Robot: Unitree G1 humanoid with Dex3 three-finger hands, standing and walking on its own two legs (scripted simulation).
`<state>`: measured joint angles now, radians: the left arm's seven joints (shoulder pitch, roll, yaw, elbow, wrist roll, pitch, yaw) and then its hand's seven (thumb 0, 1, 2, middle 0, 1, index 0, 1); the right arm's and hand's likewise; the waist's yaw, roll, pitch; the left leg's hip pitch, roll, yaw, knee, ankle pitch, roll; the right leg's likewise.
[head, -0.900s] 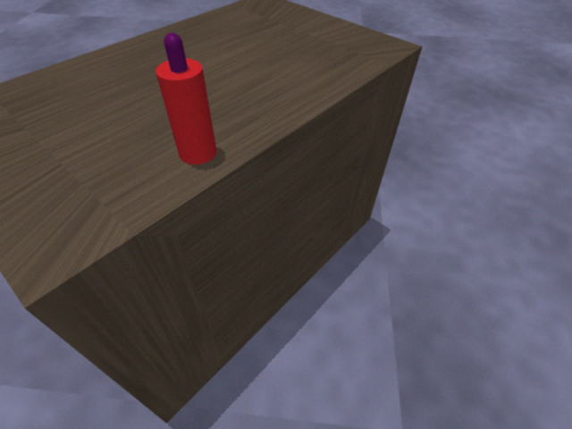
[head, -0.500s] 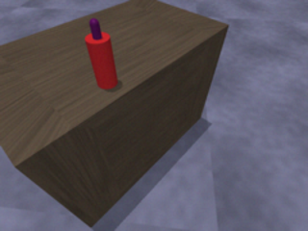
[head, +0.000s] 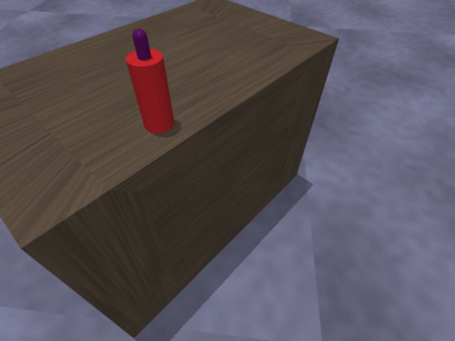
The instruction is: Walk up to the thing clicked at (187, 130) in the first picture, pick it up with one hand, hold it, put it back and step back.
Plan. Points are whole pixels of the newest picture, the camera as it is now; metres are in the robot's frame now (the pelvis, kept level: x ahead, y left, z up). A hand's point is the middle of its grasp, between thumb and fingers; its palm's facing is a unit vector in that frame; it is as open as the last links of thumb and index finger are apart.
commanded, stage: stand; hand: right
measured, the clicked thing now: (150, 83) +0.61 +0.18 +0.13
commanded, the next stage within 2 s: walk up in 0.22 s
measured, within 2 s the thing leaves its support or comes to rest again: neither
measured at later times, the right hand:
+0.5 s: hand out of the picture +0.15 -0.24 -0.13, palm faces -0.23 +0.87 -0.43, open 7.3 cm
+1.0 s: hand (307, 245) +0.36 -0.20 -0.17, palm faces -0.49 +0.70 -0.51, open 7.3 cm
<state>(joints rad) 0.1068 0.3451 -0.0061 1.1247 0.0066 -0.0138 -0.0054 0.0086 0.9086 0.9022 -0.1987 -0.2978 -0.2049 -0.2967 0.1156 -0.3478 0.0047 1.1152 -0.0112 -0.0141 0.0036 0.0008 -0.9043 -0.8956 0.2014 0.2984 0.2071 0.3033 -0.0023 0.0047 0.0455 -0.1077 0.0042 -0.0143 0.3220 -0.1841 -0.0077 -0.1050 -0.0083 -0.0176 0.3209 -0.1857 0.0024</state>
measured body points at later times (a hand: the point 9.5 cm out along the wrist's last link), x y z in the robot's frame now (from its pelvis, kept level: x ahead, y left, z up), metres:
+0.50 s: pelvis +0.04 +0.04 -0.02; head +0.05 +0.08 +0.43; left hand +0.04 +0.38 -0.15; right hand +0.16 -0.28 -0.10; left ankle +0.10 +0.21 -0.73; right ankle -0.01 -0.12 -0.75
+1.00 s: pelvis +0.16 +0.03 -0.05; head +0.21 +0.07 +0.40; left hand +0.07 +0.37 -0.16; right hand +0.39 -0.23 -0.13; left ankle +0.11 +0.21 -0.75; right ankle +0.26 -0.08 -0.75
